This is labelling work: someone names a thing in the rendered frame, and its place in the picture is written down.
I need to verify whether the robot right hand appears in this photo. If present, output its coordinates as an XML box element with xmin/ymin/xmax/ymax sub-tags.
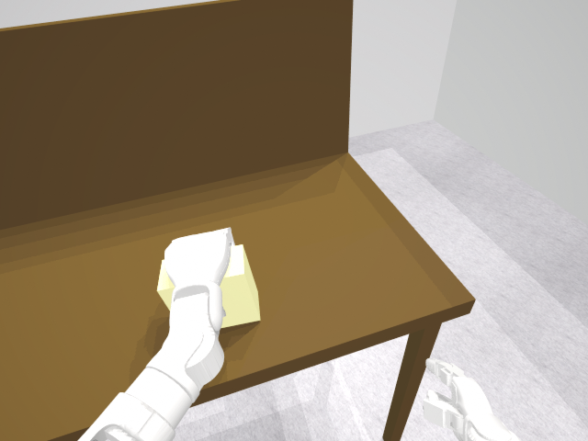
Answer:
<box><xmin>424</xmin><ymin>358</ymin><xmax>493</xmax><ymax>441</ymax></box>

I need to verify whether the table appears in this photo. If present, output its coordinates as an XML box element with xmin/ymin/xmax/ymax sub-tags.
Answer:
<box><xmin>0</xmin><ymin>0</ymin><xmax>476</xmax><ymax>441</ymax></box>

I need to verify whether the sponge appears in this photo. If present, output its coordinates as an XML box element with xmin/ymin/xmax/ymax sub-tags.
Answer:
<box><xmin>157</xmin><ymin>244</ymin><xmax>261</xmax><ymax>328</ymax></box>

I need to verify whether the robot right forearm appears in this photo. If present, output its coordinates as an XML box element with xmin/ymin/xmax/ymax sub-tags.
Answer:
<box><xmin>463</xmin><ymin>412</ymin><xmax>521</xmax><ymax>441</ymax></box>

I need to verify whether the robot left hand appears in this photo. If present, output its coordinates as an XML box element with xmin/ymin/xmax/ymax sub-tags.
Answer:
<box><xmin>164</xmin><ymin>227</ymin><xmax>235</xmax><ymax>318</ymax></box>

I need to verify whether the robot left forearm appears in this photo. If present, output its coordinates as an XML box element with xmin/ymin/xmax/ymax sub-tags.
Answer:
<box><xmin>78</xmin><ymin>279</ymin><xmax>224</xmax><ymax>441</ymax></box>

